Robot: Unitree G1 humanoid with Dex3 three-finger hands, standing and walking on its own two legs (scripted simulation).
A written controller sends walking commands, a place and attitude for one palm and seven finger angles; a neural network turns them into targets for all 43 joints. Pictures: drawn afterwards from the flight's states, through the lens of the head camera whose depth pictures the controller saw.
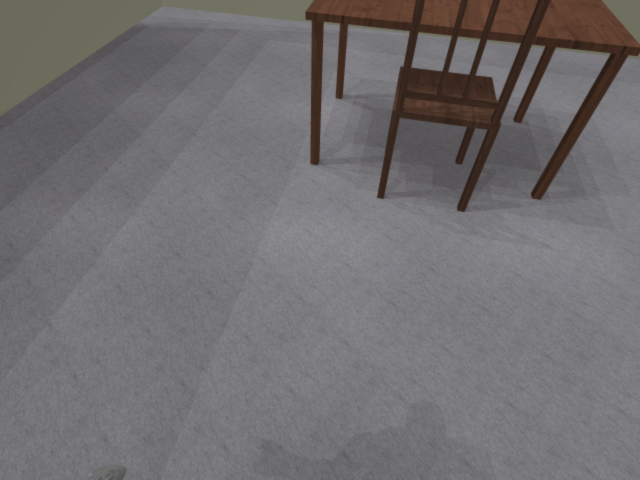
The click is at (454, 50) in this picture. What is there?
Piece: chair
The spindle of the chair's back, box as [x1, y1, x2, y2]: [437, 0, 467, 94]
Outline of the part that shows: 467,0 461,0 437,94 441,94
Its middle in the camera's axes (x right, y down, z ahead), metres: +0.45 -0.66 +1.32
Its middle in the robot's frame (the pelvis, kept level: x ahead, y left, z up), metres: +1.45 -0.37 -0.05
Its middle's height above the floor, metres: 0.72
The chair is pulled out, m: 0.00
